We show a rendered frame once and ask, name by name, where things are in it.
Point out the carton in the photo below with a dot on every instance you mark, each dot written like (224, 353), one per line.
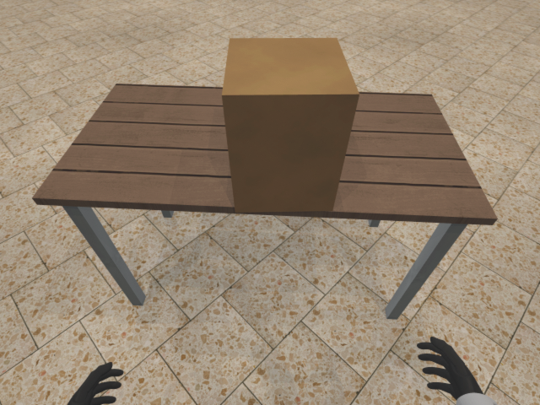
(289, 106)

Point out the table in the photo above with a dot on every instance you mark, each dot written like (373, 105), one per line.
(164, 147)

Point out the left robot hand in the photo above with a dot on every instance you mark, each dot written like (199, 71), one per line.
(84, 395)

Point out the right robot hand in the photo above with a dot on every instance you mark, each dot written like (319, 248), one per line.
(460, 377)

